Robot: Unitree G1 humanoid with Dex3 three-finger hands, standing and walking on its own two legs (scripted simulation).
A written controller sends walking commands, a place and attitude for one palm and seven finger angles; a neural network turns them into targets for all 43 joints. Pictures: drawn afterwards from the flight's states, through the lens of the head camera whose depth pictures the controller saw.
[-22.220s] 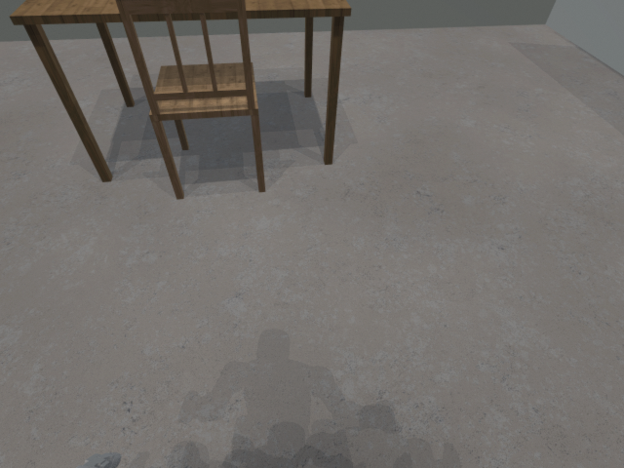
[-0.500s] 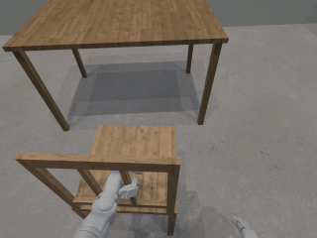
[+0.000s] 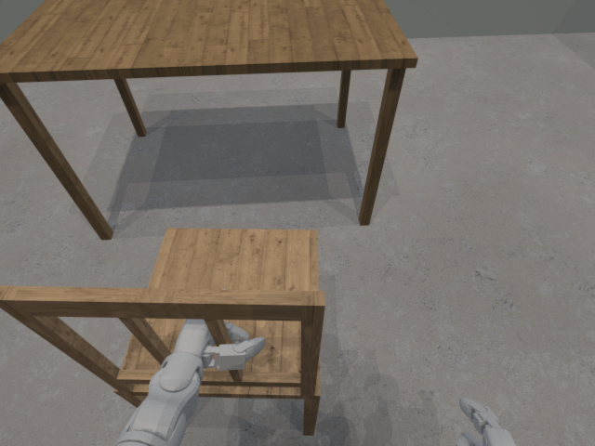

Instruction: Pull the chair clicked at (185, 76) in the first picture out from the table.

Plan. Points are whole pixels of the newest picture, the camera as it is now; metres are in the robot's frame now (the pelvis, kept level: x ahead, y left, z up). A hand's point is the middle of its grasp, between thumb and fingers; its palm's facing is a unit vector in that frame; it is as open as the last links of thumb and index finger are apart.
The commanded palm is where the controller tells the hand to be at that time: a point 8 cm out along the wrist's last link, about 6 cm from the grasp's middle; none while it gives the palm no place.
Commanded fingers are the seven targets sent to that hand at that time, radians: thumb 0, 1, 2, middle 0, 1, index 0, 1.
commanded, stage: open the thumb and straighten the fingers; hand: left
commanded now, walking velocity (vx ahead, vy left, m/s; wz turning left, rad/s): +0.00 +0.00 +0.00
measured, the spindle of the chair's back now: (157, 349) +0.29 +0.22 -0.09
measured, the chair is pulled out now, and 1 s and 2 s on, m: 0.60 0.60 0.60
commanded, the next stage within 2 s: draw the fingers out of the gap in 0.50 s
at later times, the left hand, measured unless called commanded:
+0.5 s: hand (224, 345) +0.27 +0.11 -0.05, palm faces -0.12 -0.98 -0.13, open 17.0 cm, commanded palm +0.27 +0.16 -0.03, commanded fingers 0.00 -0.55 0.20 0.00 0.00 0.00 0.00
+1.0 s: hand (218, 398) +0.20 +0.11 -0.05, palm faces -0.13 -0.98 -0.12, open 17.5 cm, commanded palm +0.19 +0.16 -0.03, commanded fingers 0.00 -0.55 0.20 0.00 0.00 0.00 0.00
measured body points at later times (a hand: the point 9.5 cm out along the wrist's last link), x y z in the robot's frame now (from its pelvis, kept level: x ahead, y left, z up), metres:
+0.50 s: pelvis +0.02 +0.00 -0.02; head +0.06 -0.02 +0.43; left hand +0.28 +0.16 -0.04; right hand +0.18 -0.25 -0.11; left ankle +0.00 +0.14 -0.72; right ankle +0.00 -0.13 -0.72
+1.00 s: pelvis +0.02 +0.01 -0.03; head +0.06 +0.00 +0.41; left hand +0.21 +0.17 -0.04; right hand +0.20 -0.22 -0.11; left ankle +0.01 +0.14 -0.72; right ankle +0.00 -0.13 -0.72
